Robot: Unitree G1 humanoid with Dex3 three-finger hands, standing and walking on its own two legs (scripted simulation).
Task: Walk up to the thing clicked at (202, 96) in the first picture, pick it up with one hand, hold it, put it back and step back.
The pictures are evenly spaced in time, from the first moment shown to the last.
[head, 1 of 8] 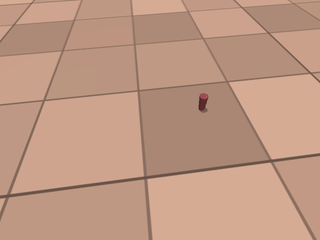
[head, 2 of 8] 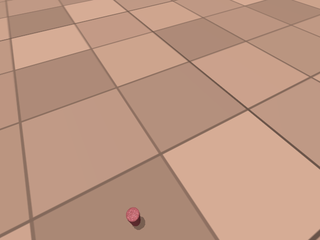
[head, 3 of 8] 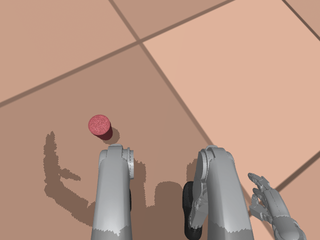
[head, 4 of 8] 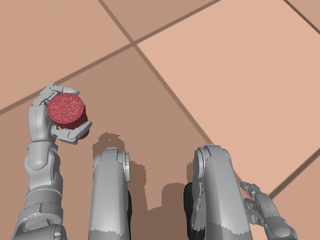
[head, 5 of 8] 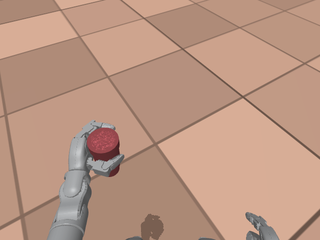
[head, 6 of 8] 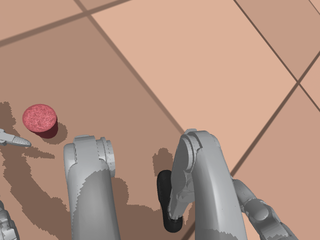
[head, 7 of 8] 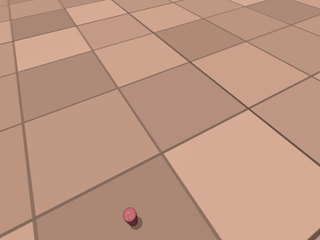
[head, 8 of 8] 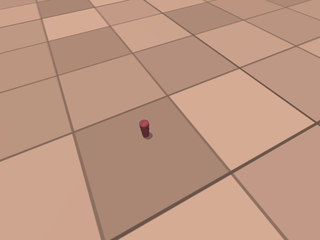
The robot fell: no
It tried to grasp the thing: yes
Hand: left
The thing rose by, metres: 0.68
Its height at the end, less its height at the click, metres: +0.00
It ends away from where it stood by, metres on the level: 0.03
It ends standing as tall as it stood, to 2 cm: yes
